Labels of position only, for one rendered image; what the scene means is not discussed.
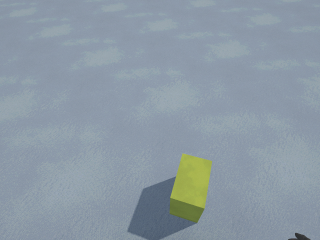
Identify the carton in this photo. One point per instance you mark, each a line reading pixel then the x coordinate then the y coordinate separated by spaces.
pixel 189 193

